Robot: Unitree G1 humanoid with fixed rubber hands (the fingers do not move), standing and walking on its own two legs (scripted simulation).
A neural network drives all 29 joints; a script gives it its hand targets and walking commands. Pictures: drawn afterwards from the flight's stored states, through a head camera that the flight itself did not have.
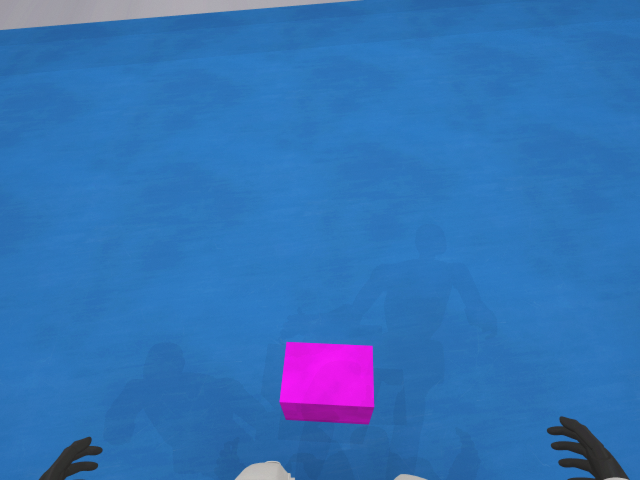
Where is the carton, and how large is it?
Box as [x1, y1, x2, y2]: [280, 342, 373, 423]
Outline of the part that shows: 286,342 280,393 280,404 286,419 368,423 373,409 372,346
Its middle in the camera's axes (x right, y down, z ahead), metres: +0.02 +0.40 +1.11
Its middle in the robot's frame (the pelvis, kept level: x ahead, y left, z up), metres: +0.44 +0.01 -0.66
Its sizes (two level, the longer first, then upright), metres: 0.244 0.165 0.182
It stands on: the floor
